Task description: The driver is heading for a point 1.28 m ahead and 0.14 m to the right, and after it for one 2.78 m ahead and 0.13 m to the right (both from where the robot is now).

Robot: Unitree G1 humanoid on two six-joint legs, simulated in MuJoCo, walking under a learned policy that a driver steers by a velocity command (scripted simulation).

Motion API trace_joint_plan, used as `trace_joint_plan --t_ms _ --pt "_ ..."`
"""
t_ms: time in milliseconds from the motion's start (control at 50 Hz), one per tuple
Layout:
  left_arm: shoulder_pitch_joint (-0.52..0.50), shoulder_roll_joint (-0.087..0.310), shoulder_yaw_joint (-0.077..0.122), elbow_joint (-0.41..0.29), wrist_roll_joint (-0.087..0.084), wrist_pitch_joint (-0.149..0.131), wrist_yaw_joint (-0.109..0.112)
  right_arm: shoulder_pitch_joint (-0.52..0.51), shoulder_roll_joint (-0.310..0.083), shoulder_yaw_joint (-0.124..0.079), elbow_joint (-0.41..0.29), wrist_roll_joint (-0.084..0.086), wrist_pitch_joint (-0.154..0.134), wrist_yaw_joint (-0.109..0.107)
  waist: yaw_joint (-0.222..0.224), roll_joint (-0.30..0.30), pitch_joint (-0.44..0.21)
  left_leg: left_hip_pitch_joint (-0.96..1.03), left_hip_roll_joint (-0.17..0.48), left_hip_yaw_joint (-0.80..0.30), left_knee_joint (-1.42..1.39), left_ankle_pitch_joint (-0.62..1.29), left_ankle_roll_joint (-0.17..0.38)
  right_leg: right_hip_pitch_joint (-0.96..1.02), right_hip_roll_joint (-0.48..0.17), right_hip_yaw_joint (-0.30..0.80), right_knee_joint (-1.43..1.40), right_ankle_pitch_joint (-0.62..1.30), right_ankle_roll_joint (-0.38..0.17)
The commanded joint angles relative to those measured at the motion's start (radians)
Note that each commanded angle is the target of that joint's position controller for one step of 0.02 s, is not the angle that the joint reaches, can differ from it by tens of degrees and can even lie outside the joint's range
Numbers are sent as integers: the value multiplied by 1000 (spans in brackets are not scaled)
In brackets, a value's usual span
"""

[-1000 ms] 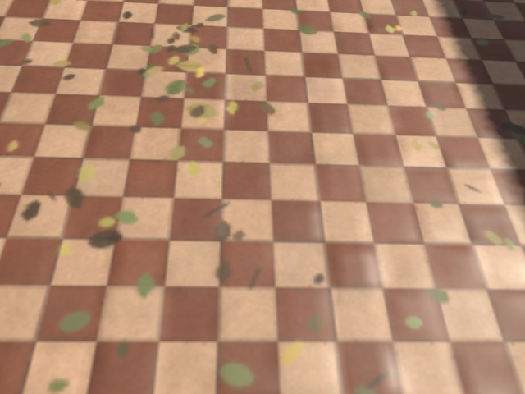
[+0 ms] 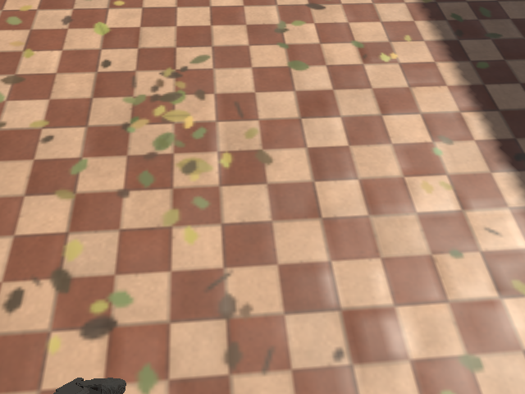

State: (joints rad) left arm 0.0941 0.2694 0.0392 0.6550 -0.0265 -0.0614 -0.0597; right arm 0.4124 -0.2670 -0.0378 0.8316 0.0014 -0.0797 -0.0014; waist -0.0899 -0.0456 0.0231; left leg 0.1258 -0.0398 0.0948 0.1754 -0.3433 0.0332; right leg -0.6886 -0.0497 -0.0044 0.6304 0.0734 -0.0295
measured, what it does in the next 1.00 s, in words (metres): walks ahead, turning right: right foot, then left foot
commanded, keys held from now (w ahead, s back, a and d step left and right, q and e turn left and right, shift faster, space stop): w+e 0.30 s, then w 0.70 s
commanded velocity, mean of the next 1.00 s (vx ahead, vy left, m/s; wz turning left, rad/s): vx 0.49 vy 0.00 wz -0.27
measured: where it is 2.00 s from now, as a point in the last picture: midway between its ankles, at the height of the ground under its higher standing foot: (290, 170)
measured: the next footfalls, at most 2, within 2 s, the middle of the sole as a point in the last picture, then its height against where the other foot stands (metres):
right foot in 0.10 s outside the picture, level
left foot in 0.58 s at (224, 359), level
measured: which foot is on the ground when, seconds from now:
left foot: down 0.00-0.12, up 0.14-0.56, down 0.58-1.00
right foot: up 0.00-0.08, down 0.10-0.60, up 0.62-1.00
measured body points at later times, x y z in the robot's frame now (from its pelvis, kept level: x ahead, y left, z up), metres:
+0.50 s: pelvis +0.30 -0.03 +0.01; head +0.33 -0.04 +0.46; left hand +0.43 +0.24 -0.10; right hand +0.45 -0.31 -0.08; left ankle +0.52 +0.09 -0.69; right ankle +0.21 -0.10 -0.73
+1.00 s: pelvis +0.57 -0.06 +0.01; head +0.60 -0.07 +0.46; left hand +0.85 +0.09 -0.07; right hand +0.50 -0.33 -0.11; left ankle +0.52 +0.06 -0.73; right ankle +0.70 -0.26 -0.69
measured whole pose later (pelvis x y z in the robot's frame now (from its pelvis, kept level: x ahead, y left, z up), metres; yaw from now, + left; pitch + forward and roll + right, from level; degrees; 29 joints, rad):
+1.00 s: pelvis +0.57 -0.06 +0.01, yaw -16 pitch +2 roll +2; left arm 0.07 0.26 0.03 0.66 -0.01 -0.07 -0.03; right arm 0.39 -0.28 -0.04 0.82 0.02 -0.07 0.01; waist -0.10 -0.04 0.03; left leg -0.01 -0.05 0.01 0.24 -0.26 0.04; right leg -0.62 -0.07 0.04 0.60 0.02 0.01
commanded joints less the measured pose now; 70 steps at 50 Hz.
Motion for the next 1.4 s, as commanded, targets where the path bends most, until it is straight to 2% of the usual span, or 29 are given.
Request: trace_joint_plan --t_ms 20,60,100,120,140,160,200,260,340,480,540,580,600,620,640,660,700,740,880,1020,1060,1100,1120,1140,1160,1180,1200,1280,1400 --pt "-145 57 9 -125 1 -23 -23 1 -180 -43 -32 6 3 -10 19 111 78 -26 288 -23 37 722 96 22 40 -46 -55 -62 -48" --pt "-58 104 31 -118 7 -14 -22 -8 -217 -54 -40 3 20 -24 81 158 -22 33 286 7 224 1125 73 158 107 -102 -38 -175 -89" --pt "240 200 81 -57 1 -1 2 -30 -226 -53 -64 -3 29 -39 243 125 -188 -197 244 39 657 1098 23 634 108 -27 -86 -129 -161" --pt "320 307 100 -48 10 3 18 74 -96 -13 -113 -37 7 -26 176 -134 -334 -633 90 22 1068 252 -36 1076 -169 437 -60 -134 -315" --pt "340 264 88 -57 3 -2 20 75 -109 1 -116 -22 -34 -3 189 -147 -512 -826 -31 -190 1275 -236 -47 1213 -310 881 -251 -330 -439" --pt "313 210 75 -50 13 -1 25 -63 -189 -26 -150 24 -57 10 222 -64 -372 -918 38 -244 1286 -146 -34 1113 -258 744 -304 -377 -358" --pt "180 174 61 -64 11 -4 30 -156 -164 -17 -181 14 -71 2 139 85 -126 -879 115 -205 1115 -12 -28 758 -172 506 -346 -218 -290" --pt "101 144 53 -82 24 -11 36 -104 -154 -25 -176 -15 -35 -6 54 27 -58 -738 156 -190 996 43 -67 498 -101 382 -413 -47 -290" --pt "134 165 55 -43 17 -15 55 -194 -104 -8 -203 -27 -17 -13 75 4 -17 -718 146 -145 759 229 -117 367 -44 245 -427 27 -261" --pt "270 181 53 35 3 -4 58 -416 -110 -5 -249 3 -44 20 186 -31 -1 -649 87 -148 369 452 -72 510 -87 284 -348 -147 -195" --pt "275 188 56 51 9 9 61 -385 -139 -21 -253 4 -50 26 153 -59 -3 -620 73 -143 323 304 -22 617 -139 345 -275 -53 -171" --pt "255 156 43 47 14 14 59 -208 -184 -48 -213 -5 -55 18 56 -39 -106 -353 75 -129 278 308 43 594 -63 287 -66 152 -125" --pt "277 106 22 25 34 10 59 -45 -246 -64 -200 -18 -55 12 2 73 -271 -61 249 -315 324 340 127 437 9 222 222 -19 -82" --pt "410 41 1 25 9 -5 57 42 -301 -85 -151 -8 -40 20 37 371 -380 241 432 -752 222 94 285 74 158 120 549 -569 -6" --pt "352 131 16 30 -6 -10 58 57 -203 -63 -149 15 -35 26 -2 263 -317 218 429 -854 133 -148 259 -61 110 184 648 -631 -5" --pt "228 178 31 5 -12 -12 58 -9 -159 -48 -158 12 -31 22 -13 169 -170 95 392 -714 114 -141 212 -107 62 162 664 -540 -9" --pt "137 149 28 -23 16 -17 57 -106 -130 -33 -168 -6 -22 21 31 91 -39 -119 313 -533 73 80 196 -70 -10 109 568 -413 1" --pt "172 116 26 -14 16 -12 52 -131 -110 -25 -165 -12 -27 22 74 141 -33 -207 258 -432 31 206 186 18 -40 94 495 -364 12" --pt "22 51 2 -42 24 -14 46 -88 -169 -40 -107 9 -19 11 43 117 4 -253 218 -236 -30 399 182 46 -44 40 118 -106 51" --pt "-139 72 8 -94 9 -32 16 1 -198 -49 -38 23 9 3 9 121 43 -128 280 -234 29 407 148 92 -3 30 -96 -74 6" --pt "-94 95 19 -87 12 -35 13 -11 -214 -55 -32 23 19 -2 47 132 15 -89 288 -230 98 544 128 176 19 12 -126 -140 -24" --pt "136 164 56 -24 21 -35 27 -24 -192 -44 -37 18 26 -6 166 108 -137 -183 209 -171 382 728 81 542 32 -4 -154 -118 -80" --pt "325 244 77 2 34 -30 41 -20 -127 -17 -69 -12 23 -7 230 -32 -305 -401 135 -131 713 401 42 856 -182 231 -119 -80 -145" --pt "339 280 81 15 36 -24 34 115 -34 8 -72 9 5 -2 159 -284 -413 -747 -17 -162 1000 -234 -5 1097 -363 662 -245 -326 -277" --pt "323 181 59 8 25 -23 35 39 -151 -20 -58 32 -5 1 203 -144 -319 -850 33 -255 1096 -225 -2 1020 -336 659 -306 -464 -240" --pt "265 150 47 10 21 -25 39 -52 -186 -34 -85 47 -10 4 192 -91 -180 -887 73 -235 1092 -127 4 891 -309 505 -329 -433 -202" --pt "202 131 40 9 26 -28 38 -92 -171 -33 -90 39 -8 0 159 -25 -115 -850 115 -213 1054 -42 -4 765 -268 403 -358 -337 -181" --pt "120 85 36 37 40 -57 35 -54 -103 -36 -70 30 33 -2 81 -44 -40 -729 166 -212 977 96 -32 554 -196 166 -469 -117 -170" --pt "137 125 50 94 43 -58 55 -174 -75 -34 -116 22 38 7 99 -4 21 -816 159 -210 730 352 -46 585 -171 -40 -509 35 -149"
Velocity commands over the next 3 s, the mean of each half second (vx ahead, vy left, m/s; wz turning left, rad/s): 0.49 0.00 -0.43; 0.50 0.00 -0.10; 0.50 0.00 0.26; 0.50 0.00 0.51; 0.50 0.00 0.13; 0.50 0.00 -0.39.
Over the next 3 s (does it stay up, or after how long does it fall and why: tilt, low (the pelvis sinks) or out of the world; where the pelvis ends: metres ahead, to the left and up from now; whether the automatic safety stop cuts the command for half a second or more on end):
stays up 1.64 -0.07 0.01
